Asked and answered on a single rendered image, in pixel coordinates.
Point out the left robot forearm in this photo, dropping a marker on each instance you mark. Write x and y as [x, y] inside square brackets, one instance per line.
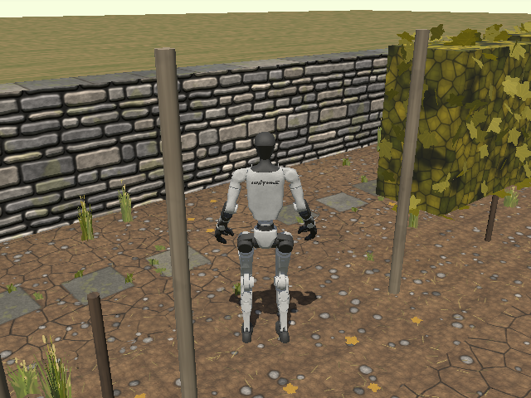
[224, 219]

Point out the right robot thigh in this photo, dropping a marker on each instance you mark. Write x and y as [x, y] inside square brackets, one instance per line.
[283, 250]

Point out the robot right foot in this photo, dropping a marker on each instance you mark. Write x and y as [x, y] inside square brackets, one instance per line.
[284, 336]

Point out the robot left hand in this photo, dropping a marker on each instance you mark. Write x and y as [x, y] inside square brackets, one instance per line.
[218, 234]

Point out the robot right hand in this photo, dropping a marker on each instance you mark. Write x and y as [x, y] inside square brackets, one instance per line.
[313, 232]

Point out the right robot forearm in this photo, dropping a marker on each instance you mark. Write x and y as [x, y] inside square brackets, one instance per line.
[307, 216]

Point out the robot right upper arm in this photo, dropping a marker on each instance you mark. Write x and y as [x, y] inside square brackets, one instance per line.
[292, 176]

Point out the robot left upper arm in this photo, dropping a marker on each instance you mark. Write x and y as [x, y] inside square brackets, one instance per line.
[234, 190]

